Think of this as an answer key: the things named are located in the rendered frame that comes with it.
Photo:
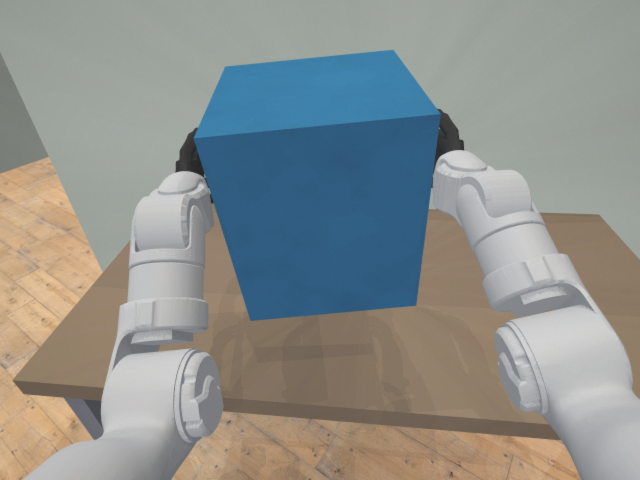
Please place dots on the robot left forearm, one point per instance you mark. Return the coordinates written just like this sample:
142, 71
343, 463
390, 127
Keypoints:
167, 257

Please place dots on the robot right forearm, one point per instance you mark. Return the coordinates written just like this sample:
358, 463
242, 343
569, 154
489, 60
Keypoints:
523, 270

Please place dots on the table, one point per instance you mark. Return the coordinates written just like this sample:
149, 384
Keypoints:
430, 366

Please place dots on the robot right hand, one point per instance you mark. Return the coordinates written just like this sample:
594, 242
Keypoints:
448, 138

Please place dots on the carton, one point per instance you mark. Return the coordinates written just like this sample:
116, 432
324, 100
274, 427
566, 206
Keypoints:
320, 170

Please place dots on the left robot upper arm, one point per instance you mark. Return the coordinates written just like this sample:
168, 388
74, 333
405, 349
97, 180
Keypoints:
156, 406

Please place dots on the right robot upper arm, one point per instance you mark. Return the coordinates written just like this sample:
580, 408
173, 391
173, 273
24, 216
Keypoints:
566, 366

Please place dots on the robot left hand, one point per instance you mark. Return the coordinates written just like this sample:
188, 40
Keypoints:
189, 158

